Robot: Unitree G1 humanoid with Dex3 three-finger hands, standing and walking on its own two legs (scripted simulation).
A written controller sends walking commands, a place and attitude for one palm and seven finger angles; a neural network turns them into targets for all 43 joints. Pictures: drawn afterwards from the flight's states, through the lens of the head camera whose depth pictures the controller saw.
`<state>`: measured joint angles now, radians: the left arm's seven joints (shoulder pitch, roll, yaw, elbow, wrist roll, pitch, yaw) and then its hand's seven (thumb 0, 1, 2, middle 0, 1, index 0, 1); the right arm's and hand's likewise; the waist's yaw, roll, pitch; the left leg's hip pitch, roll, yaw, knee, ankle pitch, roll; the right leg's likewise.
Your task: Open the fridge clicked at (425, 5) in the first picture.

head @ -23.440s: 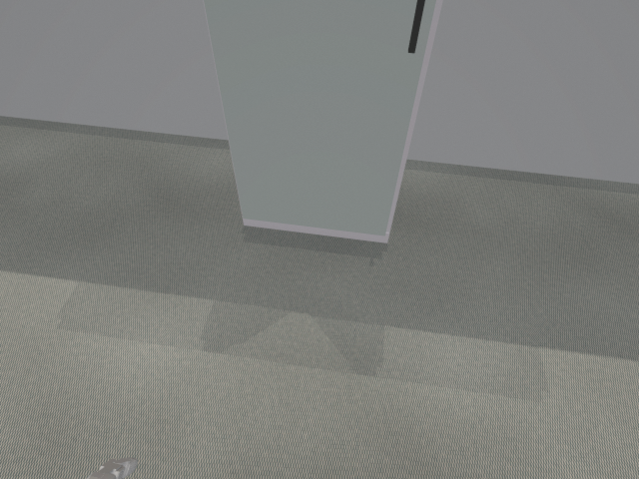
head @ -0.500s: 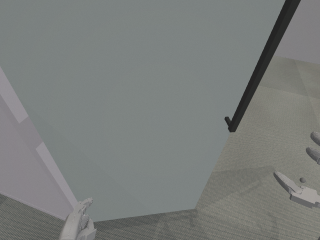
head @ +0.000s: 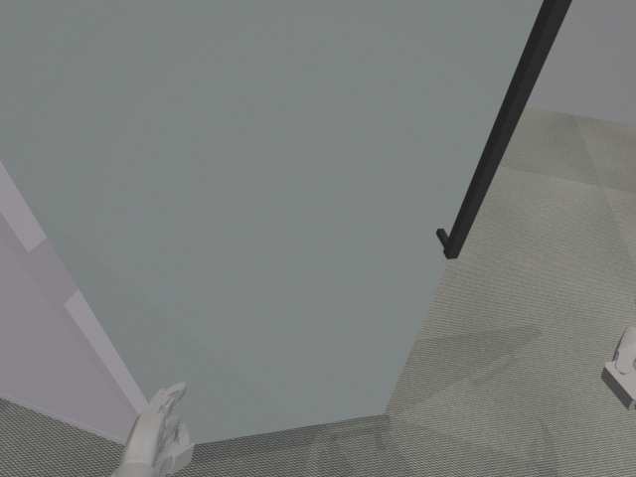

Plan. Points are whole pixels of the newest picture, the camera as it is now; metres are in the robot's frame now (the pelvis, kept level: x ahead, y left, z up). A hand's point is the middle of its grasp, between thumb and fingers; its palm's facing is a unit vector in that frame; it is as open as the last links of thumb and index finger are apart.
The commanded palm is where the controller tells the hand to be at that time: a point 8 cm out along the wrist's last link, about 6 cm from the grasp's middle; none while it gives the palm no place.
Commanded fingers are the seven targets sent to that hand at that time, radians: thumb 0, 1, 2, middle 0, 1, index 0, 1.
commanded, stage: draw the hand back to the body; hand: right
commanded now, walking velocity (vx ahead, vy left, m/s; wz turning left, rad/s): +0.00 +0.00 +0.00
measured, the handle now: (493, 125) +0.43 -0.21 +0.27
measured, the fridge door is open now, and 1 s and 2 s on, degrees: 63 63 63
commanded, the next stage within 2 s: step back with the hand held close in 0.12 s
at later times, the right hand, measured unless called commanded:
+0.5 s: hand (597, 371) +0.18 -0.26 +0.14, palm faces +0.37 +0.81 -0.45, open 7.4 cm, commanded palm +0.13 -0.31 +0.17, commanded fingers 0.00 -0.90 -0.90 0.20 0.30 0.20 0.30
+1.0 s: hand out of the picture +0.11 -0.30 +0.15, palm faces +0.49 +0.76 -0.43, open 7.4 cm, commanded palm +0.05 -0.33 +0.17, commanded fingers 0.00 -0.90 -0.90 0.20 0.30 0.20 0.30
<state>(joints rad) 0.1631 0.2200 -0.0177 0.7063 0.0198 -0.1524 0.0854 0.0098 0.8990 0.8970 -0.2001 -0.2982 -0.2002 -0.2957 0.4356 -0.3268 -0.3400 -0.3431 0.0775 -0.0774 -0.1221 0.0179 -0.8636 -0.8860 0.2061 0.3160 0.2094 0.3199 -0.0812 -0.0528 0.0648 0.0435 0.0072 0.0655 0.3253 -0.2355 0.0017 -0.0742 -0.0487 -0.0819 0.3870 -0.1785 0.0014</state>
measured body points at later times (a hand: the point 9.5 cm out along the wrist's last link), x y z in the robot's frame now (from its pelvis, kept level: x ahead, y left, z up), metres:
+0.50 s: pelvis -0.02 -0.01 -0.01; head -0.01 +0.00 +0.44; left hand +0.16 +0.23 -0.09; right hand +0.16 -0.30 +0.17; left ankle -0.03 +0.12 -0.74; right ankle +0.03 -0.12 -0.75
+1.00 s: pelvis -0.09 -0.03 -0.02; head -0.08 -0.04 +0.43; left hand +0.08 +0.20 -0.10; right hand +0.07 -0.34 +0.18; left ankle -0.03 +0.11 -0.75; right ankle +0.03 -0.12 -0.74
